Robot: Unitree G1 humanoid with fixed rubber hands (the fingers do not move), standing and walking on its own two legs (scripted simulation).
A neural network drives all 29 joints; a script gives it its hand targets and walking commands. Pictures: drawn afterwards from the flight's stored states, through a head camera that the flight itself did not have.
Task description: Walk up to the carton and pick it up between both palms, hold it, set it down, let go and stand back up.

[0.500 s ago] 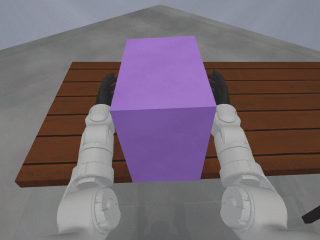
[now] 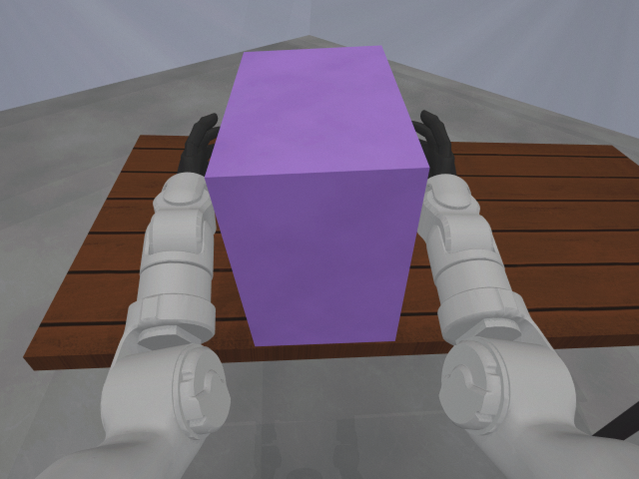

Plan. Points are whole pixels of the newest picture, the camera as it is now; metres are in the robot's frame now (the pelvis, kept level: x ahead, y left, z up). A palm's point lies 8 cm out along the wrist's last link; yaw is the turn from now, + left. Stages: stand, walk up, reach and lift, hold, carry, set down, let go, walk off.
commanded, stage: reach and lift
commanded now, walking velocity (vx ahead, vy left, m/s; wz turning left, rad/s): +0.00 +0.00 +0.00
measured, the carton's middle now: (318, 195) +0.47 -0.01 +0.16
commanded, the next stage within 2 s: hold in 1.60 s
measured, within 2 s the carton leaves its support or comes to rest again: neither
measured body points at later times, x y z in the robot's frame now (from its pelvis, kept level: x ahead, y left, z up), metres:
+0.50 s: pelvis +0.00 +0.01 +0.00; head -0.03 +0.06 +0.45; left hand +0.43 +0.14 +0.23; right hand +0.40 -0.15 +0.24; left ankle +0.04 +0.13 -0.75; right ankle -0.01 -0.09 -0.75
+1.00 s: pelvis -0.01 +0.02 +0.00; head -0.04 +0.06 +0.44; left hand +0.42 +0.13 +0.24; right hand +0.38 -0.16 +0.27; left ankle +0.04 +0.13 -0.75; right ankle -0.01 -0.09 -0.75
